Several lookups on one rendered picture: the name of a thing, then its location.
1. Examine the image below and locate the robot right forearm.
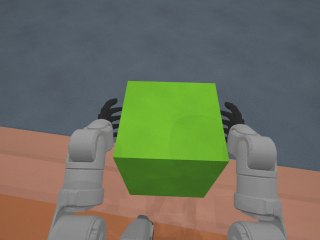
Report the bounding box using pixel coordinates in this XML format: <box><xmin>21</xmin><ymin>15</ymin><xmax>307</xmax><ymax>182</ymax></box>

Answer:
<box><xmin>227</xmin><ymin>124</ymin><xmax>288</xmax><ymax>240</ymax></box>

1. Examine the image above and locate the robot left thigh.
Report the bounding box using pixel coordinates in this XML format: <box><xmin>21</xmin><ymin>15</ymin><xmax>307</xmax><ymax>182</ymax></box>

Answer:
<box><xmin>119</xmin><ymin>218</ymin><xmax>154</xmax><ymax>240</ymax></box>

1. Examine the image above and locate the carton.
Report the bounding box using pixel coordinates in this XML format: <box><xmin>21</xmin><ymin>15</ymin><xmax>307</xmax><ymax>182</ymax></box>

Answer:
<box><xmin>113</xmin><ymin>81</ymin><xmax>229</xmax><ymax>198</ymax></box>

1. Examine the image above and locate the left robot hand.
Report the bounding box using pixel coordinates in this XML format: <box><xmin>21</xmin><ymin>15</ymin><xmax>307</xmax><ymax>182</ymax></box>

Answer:
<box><xmin>98</xmin><ymin>98</ymin><xmax>123</xmax><ymax>137</ymax></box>

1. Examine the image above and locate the robot left upper arm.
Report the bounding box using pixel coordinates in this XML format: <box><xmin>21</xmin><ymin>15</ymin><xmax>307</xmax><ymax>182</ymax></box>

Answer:
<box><xmin>48</xmin><ymin>214</ymin><xmax>107</xmax><ymax>240</ymax></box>

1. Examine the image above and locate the robot right upper arm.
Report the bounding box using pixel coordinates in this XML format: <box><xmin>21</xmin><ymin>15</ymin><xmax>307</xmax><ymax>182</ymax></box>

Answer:
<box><xmin>227</xmin><ymin>221</ymin><xmax>286</xmax><ymax>240</ymax></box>

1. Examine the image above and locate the right robot hand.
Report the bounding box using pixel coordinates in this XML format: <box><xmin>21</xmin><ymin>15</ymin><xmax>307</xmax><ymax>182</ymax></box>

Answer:
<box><xmin>220</xmin><ymin>102</ymin><xmax>245</xmax><ymax>143</ymax></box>

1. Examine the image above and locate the robot left shin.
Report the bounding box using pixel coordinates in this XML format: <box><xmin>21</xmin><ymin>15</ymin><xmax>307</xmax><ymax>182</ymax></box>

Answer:
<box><xmin>137</xmin><ymin>214</ymin><xmax>151</xmax><ymax>222</ymax></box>

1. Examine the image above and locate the robot left forearm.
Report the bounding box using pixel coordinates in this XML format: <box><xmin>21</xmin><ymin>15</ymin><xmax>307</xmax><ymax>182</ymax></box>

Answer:
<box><xmin>47</xmin><ymin>119</ymin><xmax>114</xmax><ymax>240</ymax></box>

